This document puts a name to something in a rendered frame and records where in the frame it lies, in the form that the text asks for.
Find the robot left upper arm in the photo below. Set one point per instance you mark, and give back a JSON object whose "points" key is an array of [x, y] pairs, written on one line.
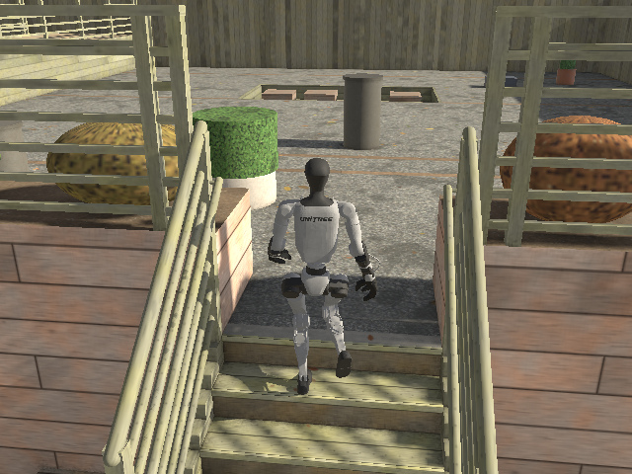
{"points": [[284, 211]]}

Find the right robot hand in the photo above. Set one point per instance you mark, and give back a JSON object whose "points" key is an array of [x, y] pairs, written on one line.
{"points": [[369, 285]]}

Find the left robot foot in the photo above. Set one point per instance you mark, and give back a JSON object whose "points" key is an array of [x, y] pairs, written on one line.
{"points": [[303, 386]]}

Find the left robot hand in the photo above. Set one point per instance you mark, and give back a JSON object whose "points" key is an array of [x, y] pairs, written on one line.
{"points": [[283, 254]]}

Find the robot right upper arm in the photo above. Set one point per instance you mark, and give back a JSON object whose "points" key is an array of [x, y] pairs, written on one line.
{"points": [[348, 211]]}

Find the robot left forearm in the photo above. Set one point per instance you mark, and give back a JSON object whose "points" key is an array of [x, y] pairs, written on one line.
{"points": [[272, 253]]}

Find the robot right shin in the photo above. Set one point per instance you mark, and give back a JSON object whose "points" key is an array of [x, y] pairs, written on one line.
{"points": [[336, 331]]}

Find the robot right forearm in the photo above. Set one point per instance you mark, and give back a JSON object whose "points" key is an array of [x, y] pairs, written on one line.
{"points": [[364, 265]]}

